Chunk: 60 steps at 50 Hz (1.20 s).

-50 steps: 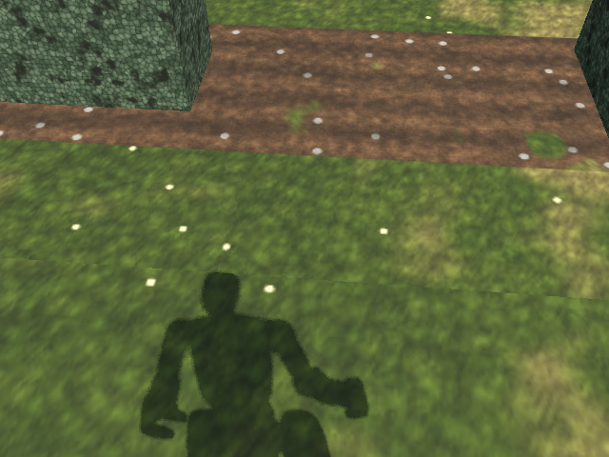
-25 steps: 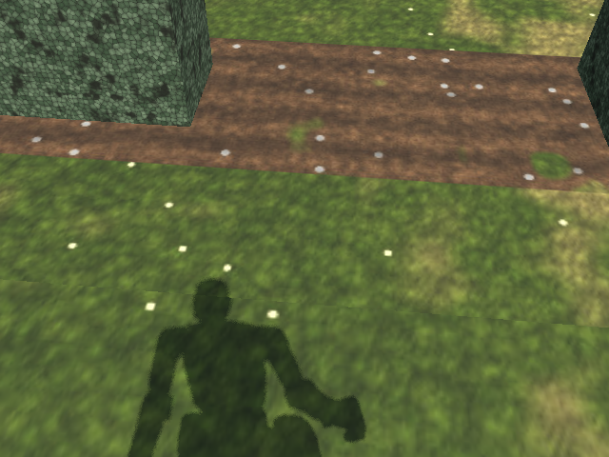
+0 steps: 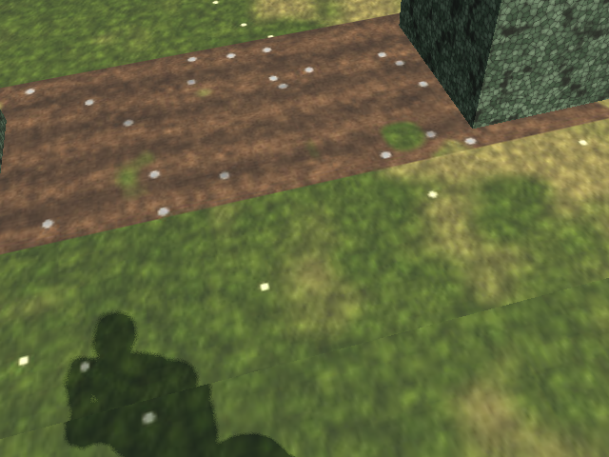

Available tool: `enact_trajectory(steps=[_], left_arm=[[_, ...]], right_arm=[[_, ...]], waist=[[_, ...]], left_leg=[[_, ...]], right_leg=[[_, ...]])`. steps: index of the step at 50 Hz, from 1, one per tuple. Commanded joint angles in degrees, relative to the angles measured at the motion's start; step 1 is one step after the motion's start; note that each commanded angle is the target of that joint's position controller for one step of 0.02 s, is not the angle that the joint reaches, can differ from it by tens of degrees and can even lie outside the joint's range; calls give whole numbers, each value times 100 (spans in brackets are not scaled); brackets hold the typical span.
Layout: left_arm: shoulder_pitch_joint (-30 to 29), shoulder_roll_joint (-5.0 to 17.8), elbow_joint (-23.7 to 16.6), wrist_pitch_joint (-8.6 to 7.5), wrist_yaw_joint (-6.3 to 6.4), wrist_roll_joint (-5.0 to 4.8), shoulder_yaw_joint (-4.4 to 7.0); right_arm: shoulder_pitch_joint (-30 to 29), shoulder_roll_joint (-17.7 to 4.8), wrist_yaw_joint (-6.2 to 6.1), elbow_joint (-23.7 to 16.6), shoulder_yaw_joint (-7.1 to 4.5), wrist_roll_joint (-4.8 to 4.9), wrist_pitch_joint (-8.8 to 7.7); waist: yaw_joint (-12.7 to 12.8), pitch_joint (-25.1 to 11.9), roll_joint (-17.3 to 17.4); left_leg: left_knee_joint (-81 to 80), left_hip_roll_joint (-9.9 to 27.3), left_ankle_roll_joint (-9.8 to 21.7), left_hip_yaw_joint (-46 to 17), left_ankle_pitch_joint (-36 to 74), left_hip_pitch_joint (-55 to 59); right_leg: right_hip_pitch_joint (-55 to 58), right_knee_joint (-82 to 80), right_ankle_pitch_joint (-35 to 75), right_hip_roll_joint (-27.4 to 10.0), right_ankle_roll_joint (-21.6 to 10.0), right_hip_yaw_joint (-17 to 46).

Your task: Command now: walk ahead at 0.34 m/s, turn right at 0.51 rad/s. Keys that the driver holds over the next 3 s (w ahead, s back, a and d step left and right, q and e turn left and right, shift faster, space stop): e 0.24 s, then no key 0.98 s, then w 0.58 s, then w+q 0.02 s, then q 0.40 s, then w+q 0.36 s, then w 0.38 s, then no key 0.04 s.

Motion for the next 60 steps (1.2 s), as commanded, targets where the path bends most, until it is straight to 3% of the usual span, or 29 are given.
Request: enact_trajectory(steps=[1,2,3,4,5,6,7,8,9,10,11,12,13,14,15,17,20,21,22,23,24,25,26,27,28,31,34,39,60], left_arm=[[1366,742,363,-46,75,-21,207],[2652,1177,913,-63,165,-168,435],[3512,1723,1070,-11,276,-171,646],[4654,2211,1236,89,244,-370,775],[4958,1858,1363,88,209,5,696],[3965,1710,923,29,313,-90,668],[2953,1572,540,-88,334,-191,591],[2400,1504,425,-177,279,-129,576],[2378,1444,420,-256,158,4,591],[2077,1394,278,-326,74,-61,598],[1413,917,-35,-521,101,-223,422],[1000,1036,-283,-606,97,-312,443],[620,1418,-459,-606,81,-297,520],[624,1535,-572,-586,51,-201,544],[794,1427,-595,-553,11,-194,529],[1008,1443,-637,-515,-36,-291,610],[1015,1245,-621,-402,-175,-343,578],[1186,1111,-568,-347,-213,-401,522],[1382,937,-543,-299,-260,-528,454],[2381,876,-463,-226,-239,-573,480],[3022,699,-264,-175,-185,-632,412],[2672,966,-277,-67,-129,-617,483],[2266,1140,-337,35,-94,-572,538],[2051,1233,-370,64,-74,-560,557],[1958,1235,-382,27,-64,-553,548],[1734,1082,-370,-61,-20,-578,502],[1556,1125,-386,-94,11,-589,509],[1519,1281,-305,-116,58,-575,529],[1245,1580,2,-125,36,-551,486]], right_arm=[[-180,-942,46,-256,-107,64,51],[-203,-1059,242,-283,-74,-150,196],[-369,-712,366,-424,26,-160,239],[1451,267,758,-240,275,-251,232],[178,-762,844,-588,-17,54,145],[-1648,-1136,746,-1512,-153,304,-20],[-2311,-1289,528,-1799,-233,307,-189],[-2445,-1230,343,-1908,-243,248,-223],[-2226,-1218,191,-1861,-269,228,-203],[-1877,-774,72,-1926,-157,287,-169],[-1405,-297,9,-1752,-14,173,-183],[-1085,-421,111,-1643,-57,195,-159],[-927,-527,252,-1577,-120,180,-75],[-1153,-608,372,-1580,-149,202,-2],[-1401,-591,440,-1641,-134,193,80],[-1949,-647,424,-1754,-93,256,158],[-2419,-1060,347,-1779,-228,236,28],[-2567,-1210,346,-1786,-294,236,-31],[-2723,-1389,362,-1837,-366,335,-114],[-3274,-1854,403,-2077,-439,485,-191],[-3735,-1488,522,-2235,-300,525,-223],[-3870,-1220,635,-2152,-235,532,-168],[-3937,-1194,734,-2091,-236,605,-113],[-3926,-1327,761,-2082,-302,633,-82],[-3916,-1483,764,-2071,-365,613,-82],[-3766,-1395,685,-1967,-385,539,-133],[-3861,-1325,667,-1937,-385,565,-134],[-3862,-1395,696,-1883,-462,506,-118],[-4181,-1527,588,-1390,-572,462,-73]], waist=[[935,488,-209],[1394,-104,-330],[1882,-684,-790],[1346,-3645,-1495],[2045,-3376,-535],[2177,-2512,-377],[1814,-1638,125],[1387,-943,313],[928,-299,330],[463,-20,136],[267,189,333],[190,253,193],[-53,152,-4],[23,60,-154],[116,17,-236],[385,-78,-99],[520,-192,184],[584,-247,307],[628,-390,523],[1249,-838,1165],[1533,-1174,1314],[1468,-880,1049],[1394,-607,910],[1289,-445,893],[1234,-349,918],[1062,-428,744],[1019,-467,733],[905,-470,578],[855,-188,354]], left_leg=[[1124,796,699,-372,4289,-1878],[2242,654,371,-264,3887,-2760],[3876,369,-15,-387,2701,-3966],[7116,101,-242,-875,-428,-4664],[8509,37,-520,-1251,-736,-5703],[8444,230,-356,-1456,-622,-6878],[7980,616,-202,-1649,-563,-6642],[7451,822,-145,-1694,-602,-6358],[7114,907,-169,-1581,-563,-5754],[6723,853,-38,-1662,-327,-5305],[5314,982,145,-2062,1311,-4723],[4141,788,203,-1884,2469,-4223],[2987,695,237,-1617,3212,-3654],[2637,634,306,-1453,3860,-3335],[2251,593,323,-1461,4283,-3298],[1557,545,191,-1583,4660,-3341],[745,627,116,-1644,4787,-3172],[479,635,238,-1551,4959,-2982],[33,754,543,-1534,5944,-2672],[-410,1430,1409,-2215,7095,-2267],[-521,1766,1848,-2653,6243,-2076],[-561,1423,1452,-2510,4616,-2583],[-662,1091,989,-2285,3488,-3081],[-684,939,781,-2157,3020,-3196],[-680,977,803,-2179,2942,-3178],[-614,1003,907,-2129,3165,-2910],[-398,908,894,-1934,3901,-2688],[-42,752,906,-1621,4828,-2316],[-41,408,669,-1362,4415,-2302]], right_leg=[[2285,-721,953,265,89,-257],[4345,-482,1958,340,65,-395],[6092,-173,2437,42,-496,-252],[9293,2428,5600,-1266,-2342,1115],[8772,2095,6313,-1399,-2476,1766],[7438,1251,3692,-1406,-2244,2038],[5346,783,2785,-1386,-2136,2041],[3824,500,2567,-1312,-2171,1843],[2178,216,3014,-1400,-2241,1766],[1009,-83,2321,-1337,-2289,1700],[-151,-758,1743,-1029,-2105,1515],[-804,-991,1254,-681,-2102,1197],[-1044,-870,677,-215,-1861,706],[-1113,-826,840,-76,-1716,655],[-874,-800,871,-102,-1598,736],[-155,-660,367,-177,-1404,950],[570,-58,-833,-251,-1135,1167],[706,130,-1335,-98,-928,1229],[870,392,-1827,282,-550,1169],[1084,624,-3240,940,6,614],[1095,578,-4509,1207,376,208],[1270,445,-4552,1156,494,55],[1442,369,-4452,1104,554,29],[1376,350,-4437,1098,536,97],[1255,306,-4389,1068,507,162],[1289,175,-4034,975,422,236],[1311,99,-3723,916,434,264],[1175,40,-3283,874,363,270],[1258,-136,-3418,754,218,260]])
